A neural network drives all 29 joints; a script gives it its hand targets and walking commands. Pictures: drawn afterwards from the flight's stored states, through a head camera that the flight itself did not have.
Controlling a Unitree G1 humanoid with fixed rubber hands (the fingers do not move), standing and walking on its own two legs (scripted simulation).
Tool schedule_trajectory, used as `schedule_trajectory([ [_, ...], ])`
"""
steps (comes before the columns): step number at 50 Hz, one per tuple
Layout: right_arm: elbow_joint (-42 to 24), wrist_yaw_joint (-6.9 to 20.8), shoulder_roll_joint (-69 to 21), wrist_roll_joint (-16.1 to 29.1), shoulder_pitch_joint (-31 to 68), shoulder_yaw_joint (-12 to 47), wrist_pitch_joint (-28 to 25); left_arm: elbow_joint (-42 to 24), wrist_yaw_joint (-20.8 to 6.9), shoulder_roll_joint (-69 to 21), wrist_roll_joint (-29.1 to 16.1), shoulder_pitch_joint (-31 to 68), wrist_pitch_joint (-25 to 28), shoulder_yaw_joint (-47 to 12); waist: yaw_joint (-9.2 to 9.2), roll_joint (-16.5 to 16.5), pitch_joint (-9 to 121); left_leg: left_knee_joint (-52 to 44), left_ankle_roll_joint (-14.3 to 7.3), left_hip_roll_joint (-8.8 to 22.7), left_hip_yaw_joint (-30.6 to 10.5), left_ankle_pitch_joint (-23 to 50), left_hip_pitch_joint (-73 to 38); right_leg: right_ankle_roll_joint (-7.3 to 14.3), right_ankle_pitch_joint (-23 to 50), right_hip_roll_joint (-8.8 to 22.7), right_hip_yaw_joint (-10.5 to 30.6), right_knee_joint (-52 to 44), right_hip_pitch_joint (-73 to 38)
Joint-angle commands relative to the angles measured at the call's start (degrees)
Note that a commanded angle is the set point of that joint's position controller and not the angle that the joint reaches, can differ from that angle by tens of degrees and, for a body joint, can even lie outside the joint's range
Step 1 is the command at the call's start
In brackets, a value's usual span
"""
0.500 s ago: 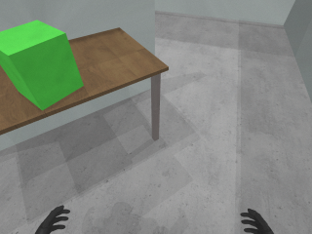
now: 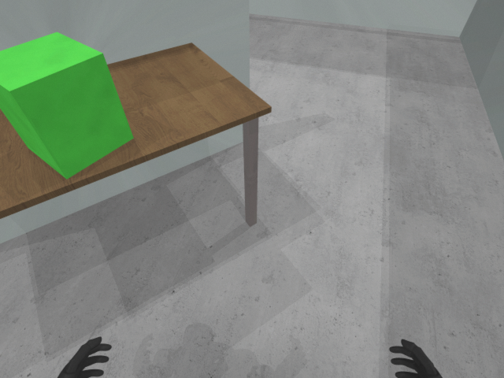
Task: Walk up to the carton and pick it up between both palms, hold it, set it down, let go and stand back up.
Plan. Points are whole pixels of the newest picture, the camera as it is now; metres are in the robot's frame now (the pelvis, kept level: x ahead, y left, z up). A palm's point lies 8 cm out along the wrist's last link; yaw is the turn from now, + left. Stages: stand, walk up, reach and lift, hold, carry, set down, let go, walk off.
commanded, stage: walk up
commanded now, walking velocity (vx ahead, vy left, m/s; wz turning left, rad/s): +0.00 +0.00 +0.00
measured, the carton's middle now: (61, 105) +0.73 +0.50 +0.03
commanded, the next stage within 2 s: none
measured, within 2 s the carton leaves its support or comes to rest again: neither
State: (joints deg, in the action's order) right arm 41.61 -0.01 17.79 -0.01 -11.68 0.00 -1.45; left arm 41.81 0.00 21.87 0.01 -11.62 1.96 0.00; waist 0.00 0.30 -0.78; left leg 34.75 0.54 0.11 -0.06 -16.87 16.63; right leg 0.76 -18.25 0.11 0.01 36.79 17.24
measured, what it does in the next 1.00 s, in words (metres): steps to the left: left foot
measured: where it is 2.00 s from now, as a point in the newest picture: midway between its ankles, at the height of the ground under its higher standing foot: outside the picture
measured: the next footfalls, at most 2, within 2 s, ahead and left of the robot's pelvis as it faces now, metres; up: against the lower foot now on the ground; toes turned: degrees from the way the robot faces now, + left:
left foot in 0.54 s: +0.12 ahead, +0.23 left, +0.00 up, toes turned +5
right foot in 1.26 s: +0.29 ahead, +0.08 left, +0.00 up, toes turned +16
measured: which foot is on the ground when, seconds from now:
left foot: down 0.00-0.20, up 0.22-0.52, down 0.54-1.00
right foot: down 0.00-0.56, up 0.58-1.00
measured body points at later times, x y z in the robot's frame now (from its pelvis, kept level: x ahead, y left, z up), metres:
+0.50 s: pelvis +0.01 +0.09 -0.01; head +0.02 +0.07 +0.44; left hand +0.12 +0.43 -0.06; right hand +0.16 -0.21 -0.11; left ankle +0.07 +0.22 -0.70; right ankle +0.02 -0.11 -0.72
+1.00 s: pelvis +0.08 +0.19 +0.02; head +0.11 +0.22 +0.46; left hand +0.13 +0.55 -0.08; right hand +0.20 -0.12 -0.07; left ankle +0.08 +0.23 -0.73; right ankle +0.16 +0.04 -0.66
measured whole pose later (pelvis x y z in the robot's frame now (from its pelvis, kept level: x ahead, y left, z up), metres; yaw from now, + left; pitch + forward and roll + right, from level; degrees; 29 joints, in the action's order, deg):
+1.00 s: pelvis +0.08 +0.19 +0.02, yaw +13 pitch +1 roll -2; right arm 41.8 4.6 24.9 -1.5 -22.2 -1.6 0.5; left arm 42.0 0.7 28.7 0.0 -11.9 0.8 0.3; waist 0.0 1.0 -3.9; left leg 23.1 -6.9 -8.0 -5.7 -10.3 12.5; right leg -0.5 -17.1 4.1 -0.9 53.1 30.6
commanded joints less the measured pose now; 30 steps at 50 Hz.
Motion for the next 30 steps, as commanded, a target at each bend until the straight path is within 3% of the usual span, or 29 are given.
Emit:
schedule_trajectory([
  [1,1.3,-0.2,14.6,-1.4,5.6,-3.8,-2.2,0.1,-0.1,10.5,1.3,3.9,1.7,3.4,0.46,-1.6,4.4,-6.7,-4.2,5.4,-5.8,10.5,-4.0,3.0,13.4,6.4,7.2,-10.6,-4.6],
  [2,0.5,0.0,13.6,-1.2,7.4,-3.9,-2.2,0.6,0.0,11.2,0.7,5.0,1.7,3.3,-0.15,1.4,3.9,-6.5,-3.7,5.2,-5.7,11.1,-3.8,2.9,15.1,6.6,7.3,-10.9,-3.8],
  [3,1.4,0.0,14.0,-1.0,4.2,-3.8,-2.0,0.5,0.1,11.2,1.1,4.1,1.9,3.5,-0.47,1.3,2.5,-7.2,-3.5,4.6,-5.5,9.6,-5.5,3.5,13.8,7.1,8.3,-11.9,-2.4],
  [4,1.2,0.1,14.9,-1.3,5.3,-4.4,-1.8,0.1,0.2,10.9,0.8,6.0,1.5,3.3,-1.49,-1.6,2.3,-7.6,-3.8,5.0,-5.2,9.4,-4.5,2.7,13.0,6.8,7.9,-11.7,-2.2],
  [5,1.2,0.2,14.7,-1.2,4.6,-4.3,-1.7,0.2,-0.1,10.9,0.3,4.5,1.5,3.7,-0.49,0.0,2.0,-8.4,-3.9,5.4,-5.5,9.9,-4.7,2.6,11.2,6.7,7.6,-11.8,-2.6],
  [6,1.5,0.0,13.7,-0.8,5.6,-4.0,-1.8,0.6,0.1,10.9,0.5,4.5,1.5,3.4,0.12,-2.9,2.7,-8.7,-4.2,5.5,-6.3,9.7,-4.2,2.9,10.2,6.4,8.0,-11.7,-2.6],
  [7,1.3,-0.1,14.0,-0.6,5.7,-3.6,-1.7,0.3,0.1,11.0,0.7,4.6,1.4,3.8,0.69,-0.7,0.6,-9.1,-3.9,5.2,-5.7,9.6,-3.3,2.9,10.4,6.9,8.7,-12.8,-2.6],
  [8,1.8,-0.1,12.5,-0.6,5.6,-3.6,-2.0,0.9,0.0,11.4,0.8,4.4,1.4,3.4,-0.16,1.7,2.5,-8.6,-4.0,5.0,-5.8,8.0,-4.0,3.0,9.5,7.0,8.6,-12.8,-3.1],
  [9,-4.8,3.0,20.4,-3.9,4.7,-6.3,0.3,-1.0,1.1,20.5,0.6,-5.4,2.4,8.6,4.15,-2.5,0.8,-0.1,-6.4,2.6,-9.1,0.2,13.9,4.3,-5.5,9.7,8.2,-9.2,-14.7],
  [10,-5.3,4.1,16.5,-4.2,4.3,-5.9,1.3,0.2,2.4,22.5,0.9,-10.9,3.1,9.8,5.24,4.3,-1.1,6.9,-4.6,0.6,-5.9,-9.0,24.2,8.2,-13.4,17.9,16.6,-16.4,-20.3],
  [11,-6.3,4.5,16.1,-5.1,3.6,-5.8,2.3,-0.7,2.7,23.7,2.0,-9.6,3.7,10.6,5.18,5.8,-3.6,19.8,-2.5,2.8,-5.7,-10.8,28.2,12.2,-16.4,28.5,26.6,-23.5,-16.4],
  [12,-5.6,4.7,17.2,-5.1,1.9,-6.7,3.1,-1.6,2.9,23.5,2.0,-6.9,4.4,10.8,3.85,0.9,-6.2,25.5,-1.0,4.6,-6.6,-10.0,27.9,15.0,-13.5,30.7,27.0,-24.7,-12.9],
  [13,-5.9,5.1,18.2,-4.8,1.4,-7.2,3.1,-2.9,2.9,23.0,2.1,-4.9,4.3,10.8,2.62,-1.0,-5.2,27.6,-0.7,5.5,-7.3,-8.7,26.4,15.7,-12.0,30.4,24.9,-25.2,-10.5],
  [14,-5.8,5.4,18.9,-4.1,0.8,-7.7,2.8,-3.1,2.9,20.0,2.1,-3.2,4.3,9.7,1.42,-3.1,-4.5,28.0,-0.2,5.4,-7.8,-7.2,23.6,14.5,-10.3,27.7,21.5,-24.6,-7.0],
  [15,-5.2,6.0,17.9,-3.4,-2.5,-7.5,2.9,-3.5,2.8,20.3,1.9,0.6,4.5,9.2,-0.94,3.1,-5.6,26.8,0.0,5.8,-8.9,-5.8,22.3,11.5,-9.7,24.1,15.2,-24.1,-5.2],
  [16,-5.2,6.5,18.6,-3.2,-1.4,-7.9,2.9,-2.9,2.7,19.4,2.2,-1.8,4.5,8.7,-0.22,2.2,-3.4,24.9,0.4,5.1,-8.1,-4.6,21.1,10.5,-5.7,21.0,11.0,-21.8,-7.1],
  [17,-4.3,6.7,17.2,-3.0,-1.8,-7.2,3.1,-2.3,2.6,18.6,1.8,-2.6,4.5,8.5,0.35,3.8,-3.6,24.5,-0.5,4.7,-8.0,-2.7,21.3,8.7,-4.8,19.8,8.3,-21.3,-6.3],
  [18,-3.7,7.1,16.9,-2.6,-3.0,-7.8,3.2,-2.0,2.4,18.6,1.7,-1.9,4.7,8.6,0.12,8.8,-3.8,22.5,0.3,3.6,-6.3,0.0,21.7,7.7,-5.1,17.9,6.2,-21.1,-8.1],
  [20,-4.2,7.3,15.8,-2.7,-0.8,-6.7,2.6,-2.2,2.1,19.7,2.1,-2.4,4.3,8.8,1.7,9.8,-3.5,16.9,0.5,4.0,-3.4,-0.3,21.7,9.5,4.0,17.3,2.4,-18.1,-10.5],
  [21,-3.5,7.5,16.5,-2.2,-1.7,-6.7,2.5,-2.2,1.7,20.5,1.7,-1.5,4.2,9.1,1.45,12.1,-3.0,16.1,0.7,4.2,-2.1,-0.2,18.8,10.0,2.5,17.0,1.5,-17.4,-7.1],
  [22,-4.1,7.3,17.5,-2.6,-2.4,-7.5,2.6,-3.1,1.4,22.1,2.0,2.3,4.0,9.5,-1.53,13.2,-4.0,14.3,0.5,6.2,-1.8,-1.3,14.9,10.0,-1.1,18.6,0.9,-17.4,-4.5],
  [23,-3.3,7.1,17.7,-2.3,-5.1,-7.5,2.7,-3.8,1.3,22.6,2.1,4.3,3.6,9.2,-2.11,13.8,-1.1,10.3,0.4,6.1,-0.6,-1.9,10.0,9.0,-2.8,17.7,-0.1,-15.7,-3.8],
  [24,-2.6,7.0,17.7,-1.8,-8.3,-8.0,2.2,-4.4,1.2,22.8,2.4,6.8,3.4,8.7,-4.09,15.8,-1.2,8.2,-0.2,5.1,0.6,-0.9,6.4,8.5,-6.0,17.4,-0.2,-13.8,-0.5],
  [25,0.2,6.5,18.8,-1.7,-14.1,-8.5,2.1,-4.2,1.1,22.3,2.1,9.8,3.2,8.9,-8.18,13.6,0.6,3.1,-0.4,6.3,0.6,5.4,-1.1,6.3,-7.5,15.8,-4.3,-7.0,2.2],
  [26,1.7,5.9,20.0,-2.4,-17.8,-9.3,1.9,-4.5,1.2,19.7,2.9,9.1,2.5,7.8,-9.13,4.9,3.7,-1.4,-1.1,1.7,1.2,3.1,-6.6,4.9,-2.8,11.3,-7.3,6.8,1.7],
  [27,3.1,4.8,22.7,-3.4,-21.5,-10.0,1.7,-5.3,1.1,15.2,2.1,7.3,1.8,6.1,-10.51,-6.1,1.1,-5.0,-2.8,-0.3,-7.1,1.6,-11.5,2.2,-4.1,7.3,-6.1,20.7,12.5],
  [28,1.6,3.9,26.5,-4.0,-21.8,-10.5,1.4,-6.2,1.2,12.2,1.4,5.1,1.7,5.0,-8.88,-20.5,-2.1,-15.0,-4.5,6.9,-26.9,-2.9,-10.0,0.1,-17.0,0.4,-5.0,33.2,21.8],
  [29,-1.0,3.9,27.9,-3.5,-14.1,-10.0,1.0,-5.2,1.6,13.1,0.2,2.6,1.0,4.3,-3.89,-17.5,-6.1,-22.0,-6.1,10.8,-38.5,-6.4,-5.8,0.7,-17.5,-0.8,-1.7,33.9,25.3],
  [30,-3.4,4.0,28.5,-2.3,-10.8,-10.0,0.9,-4.3,1.9,17.1,0.2,0.6,0.9,5.6,-3.92,-15.3,-1.7,-25.6,-9.5,13.7,-46.0,-18.2,-5.0,0.9,-13.9,0.8,3.1,33.7,23.5],
])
